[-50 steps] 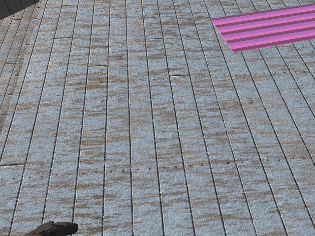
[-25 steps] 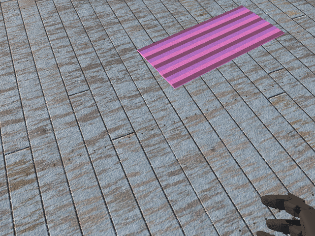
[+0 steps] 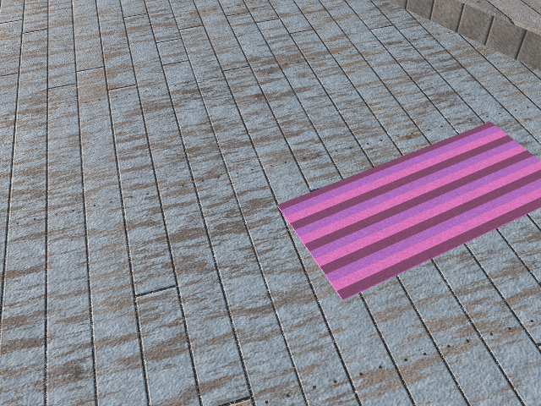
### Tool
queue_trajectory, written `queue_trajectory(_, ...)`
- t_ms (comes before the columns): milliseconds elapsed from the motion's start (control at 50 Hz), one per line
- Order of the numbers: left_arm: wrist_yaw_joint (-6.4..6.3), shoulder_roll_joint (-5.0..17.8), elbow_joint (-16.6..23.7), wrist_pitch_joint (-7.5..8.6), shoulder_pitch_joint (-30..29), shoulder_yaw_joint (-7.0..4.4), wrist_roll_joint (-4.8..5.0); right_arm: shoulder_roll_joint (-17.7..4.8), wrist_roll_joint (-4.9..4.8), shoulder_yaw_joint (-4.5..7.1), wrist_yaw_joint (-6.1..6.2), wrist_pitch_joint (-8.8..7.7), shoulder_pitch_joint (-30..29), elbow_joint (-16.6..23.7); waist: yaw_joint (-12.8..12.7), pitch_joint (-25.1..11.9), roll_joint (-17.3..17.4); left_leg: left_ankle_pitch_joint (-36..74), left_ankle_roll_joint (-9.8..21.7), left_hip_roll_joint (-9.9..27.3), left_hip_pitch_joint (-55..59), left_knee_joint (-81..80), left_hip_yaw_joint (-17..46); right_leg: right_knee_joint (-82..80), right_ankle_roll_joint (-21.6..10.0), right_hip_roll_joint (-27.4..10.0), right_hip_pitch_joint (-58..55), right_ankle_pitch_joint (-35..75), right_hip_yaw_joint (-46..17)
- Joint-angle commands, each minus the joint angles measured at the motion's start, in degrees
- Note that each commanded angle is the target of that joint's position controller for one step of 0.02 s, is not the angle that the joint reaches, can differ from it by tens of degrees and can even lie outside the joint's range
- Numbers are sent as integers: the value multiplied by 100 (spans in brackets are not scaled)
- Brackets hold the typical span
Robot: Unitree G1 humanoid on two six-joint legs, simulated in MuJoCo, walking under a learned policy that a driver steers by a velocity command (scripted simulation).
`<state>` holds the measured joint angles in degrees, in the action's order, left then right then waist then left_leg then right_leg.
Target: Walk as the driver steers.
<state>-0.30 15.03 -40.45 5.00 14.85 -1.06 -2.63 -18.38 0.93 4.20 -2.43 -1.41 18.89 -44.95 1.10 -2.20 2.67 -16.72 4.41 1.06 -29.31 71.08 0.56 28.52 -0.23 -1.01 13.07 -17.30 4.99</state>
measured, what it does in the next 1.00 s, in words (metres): walks ahead, turning left: left foot, then right foot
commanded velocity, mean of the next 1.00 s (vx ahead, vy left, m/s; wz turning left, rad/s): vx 1.00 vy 0.00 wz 0.70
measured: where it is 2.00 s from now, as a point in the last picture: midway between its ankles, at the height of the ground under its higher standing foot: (107, 179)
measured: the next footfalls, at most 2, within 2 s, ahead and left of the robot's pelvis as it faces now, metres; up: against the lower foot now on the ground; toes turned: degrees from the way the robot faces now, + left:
left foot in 0.28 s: +0.43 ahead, +0.10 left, +0.00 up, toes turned +19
right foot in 0.70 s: +0.87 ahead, +0.12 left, +0.00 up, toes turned +38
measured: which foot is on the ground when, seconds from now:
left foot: up 0.00-0.26, down 0.28-0.70, up 0.72-1.00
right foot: down 0.00-0.26, up 0.28-0.68, down 0.70-1.00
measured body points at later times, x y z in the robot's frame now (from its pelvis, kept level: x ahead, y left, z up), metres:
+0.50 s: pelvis +0.44 +0.08 +0.00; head +0.47 +0.08 +0.44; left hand +0.51 +0.37 -0.08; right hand +0.58 -0.17 -0.13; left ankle +0.39 +0.09 -0.74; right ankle +0.62 -0.05 -0.66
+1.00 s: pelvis +0.87 +0.24 +0.00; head +0.88 +0.25 +0.45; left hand +0.62 +0.39 -0.12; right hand +1.20 +0.24 -0.06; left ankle +0.90 +0.45 -0.68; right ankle +0.84 +0.09 -0.74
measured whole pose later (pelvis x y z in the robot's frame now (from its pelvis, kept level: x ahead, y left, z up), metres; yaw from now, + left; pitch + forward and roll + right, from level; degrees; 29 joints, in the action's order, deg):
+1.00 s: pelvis +0.87 +0.24 +0.00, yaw +42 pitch +2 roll -2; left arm 1.2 16.1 -52.1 5.8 32.5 -2.4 -0.7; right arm -17.3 2.3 -0.4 -4.0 -2.7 1.9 -36.6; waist -4.9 -0.2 2.8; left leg -2.9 4.4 1.8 -41.2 47.8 2.7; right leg 12.3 -2.1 2.9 -3.2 -15.9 4.8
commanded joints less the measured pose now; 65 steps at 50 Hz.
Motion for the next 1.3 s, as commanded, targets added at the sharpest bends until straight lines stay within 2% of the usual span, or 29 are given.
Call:
queue_trajectory(20,32,446,-40,201,544,-179,146,38,76,-60,-140,110,-606,675,-196,652,-829,323,-12,579,-2041,92,281,-1806,-543,-1542,-1133,1072,-1303)
queue_trajectory(140,-11,553,-427,263,516,-198,140,32,75,-228,-350,88,-1890,1183,-86,981,-395,1738,244,201,-1141,-2026,-765,-2207,-174,-854,-845,3327,846)
queue_trajectory(180,-59,920,-493,260,747,-262,146,-31,64,-245,-383,83,-1995,1235,-19,814,-525,1838,466,-190,-157,-2644,-1201,-1799,-74,-984,-988,5735,1034)
queue_trajectory(240,-192,1492,-302,45,634,-404,104,-510,-9,-47,-254,84,-218,692,920,-447,-790,1021,811,-865,1917,-2586,-1167,945,-81,-1290,-1263,8618,976)
queue_trajectory(260,-155,1565,-175,3,513,-410,86,-745,133,74,-156,10,774,450,1306,-692,-799,1037,1086,-700,3473,-3296,-537,2650,-111,-1333,-210,7223,762)
queue_trajectory(280,-55,1024,-230,-37,635,-311,-73,-1134,60,252,21,59,810,304,1019,-707,-93,240,1218,-102,4457,-3302,432,4791,-38,-495,1116,1344,624)
queue_trajectory(300,-5,615,354,5,1066,-169,33,-1900,172,396,90,177,382,547,288,-1337,1219,201,2094,1209,5633,-4034,3412,6810,236,250,3135,-1389,51)
queue_trajectory(320,-5,980,698,141,183,-167,30,-1838,52,456,144,228,687,655,798,-1687,390,-732,2228,1312,5611,-5101,4386,6708,150,108,3741,-729,-902)
queue_trajectory(380,-11,922,591,161,9,-78,-67,-1201,-19,280,247,56,89,523,-36,184,-722,30,1659,788,2781,-5750,3256,5174,191,-538,3041,-282,-934)
queue_trajectory(440,7,744,607,-193,78,-36,-173,-879,-62,145,215,-147,-145,544,-441,518,-710,452,1678,266,1139,-5990,2436,4024,459,-765,2265,-687,-844)
queue_trajectory(500,104,485,1107,-207,-1121,79,-38,-859,-60,167,176,-259,-157,540,-190,925,-331,765,1397,-206,184,-6258,2047,2295,507,-683,1653,995,-606)
queue_trajectory(620,162,669,1037,-109,-1418,25,81,-969,-118,238,193,-313,388,306,212,458,-42,2738,833,151,1976,-5708,2127,304,122,-244,791,2353,-571)
queue_trajectory(660,67,988,733,-80,-445,-157,64,-1216,-24,258,221,-296,443,199,-264,-202,-97,4735,629,241,2775,-4339,2009,285,-55,165,-38,1176,-367)
queue_trajectory(680,-26,1148,479,-76,585,-261,86,-1253,44,252,202,-289,225,201,-906,-669,-196,4819,493,56,2449,-2981,1746,258,-135,123,-1113,802,-269)
queue_trajectory(700,-157,1501,289,-56,1742,-390,-17,-758,86,108,212,-347,135,299,-1370,-1300,-620,3535,402,-193,1414,-957,1424,386,-271,-773,-2467,-845,-1303)
queue_trajectory(720,-105,2106,197,-48,1597,-525,-126,46,-216,-95,160,-401,931,591,-557,-1974,-3006,-696,108,-1177,-431,778,827,-1149,-956,-2288,-3591,-2543,-5098)
queue_trajectory(740,1,1607,322,-91,929,-508,-68,-323,-41,-159,234,-354,709,425,-521,-1289,-1898,-509,240,-668,-1308,1206,822,-1546,-1153,-2277,-3053,-3363,-5818)
queue_trajectory(780,70,889,198,-67,511,-363,-23,-546,87,-126,127,-305,-345,526,-509,-138,-288,131,213,-196,-1227,660,729,-1412,-1043,-1757,-1615,-1930,-3869)
queue_trajectory(840,77,642,-295,59,825,-252,33,-225,171,-237,-40,-186,-662,734,-233,320,-649,54,131,-16,-1020,-90,841,-1712,-827,-1208,-751,-937,-2639)
queue_trajectory(1040,171,981,-900,268,1376,-253,258,-85,94,-507,-213,-246,-2483,1315,-258,1051,-502,2262,194,28,-75,-3586,-541,-2931,-792,-947,-727,3419,-366)
queue_trajectory(1080,111,1179,-1031,209,1540,-259,249,-229,165,-443,-97,-256,-2350,1264,-123,655,-693,1739,311,-337,467,-3763,-696,-2118,-752,-1003,-1421,5804,-339)
queue_trajectory(1120,-2,1401,-1128,72,1474,-288,216,-471,270,-308,64,-324,-710,766,672,-269,-921,1402,414,-633,2216,-4049,-530,172,-548,-948,-1456,7064,-404)
queue_trajectory(1140,-30,1282,-1064,56,1363,-252,266,-697,364,-203,171,-375,269,477,1108,-791,-887,1822,471,-32,3625,-4086,-56,1736,-432,-724,-530,5818,-428)
queue_trajectory(1160,-16,528,-844,59,1629,-120,235,-1219,454,-90,270,-413,846,365,823,-1688,423,3474,505,1837,4975,-3658,1586,3861,-421,-25,648,622,-304)
queue_trajectory(1180,-80,428,-832,-32,2472,-109,596,-1314,337,5,230,-366,688,488,445,-3054,1191,4480,1419,3033,6092,-3941,3823,5817,-363,522,1934,-1728,-923)
queue_trajectory(1200,-132,939,-758,-108,1523,-250,385,-873,143,-30,231,-302,288,593,473,-2439,-86,4796,1172,2451,5209,-4056,2775,5601,-383,68,2151,-930,-1013)
queue_trajectory(1220,-113,882,-431,-26,847,-275,551,-457,-154,-139,182,-390,-270,732,563,-1415,358,4673,1108,2057,4571,-4380,1848,5260,-103,-145,2703,-1005,-1192)
queue_trajectory(1260,-137,748,-371,-126,518,-336,527,-269,-70,-134,192,-462,-741,524,84,-410,-2,4584,868,1626,3000,-5009,973,4796,118,-485,2401,-498,-950)
queue_trajectory(1300,-115,434,-338,-348,905,-335,536,-85,-15,-122,203,-508,-1122,489,-340,-137,300,4525,911,1658,2120,-5359,408,4537,277,-666,1978,-476,-933)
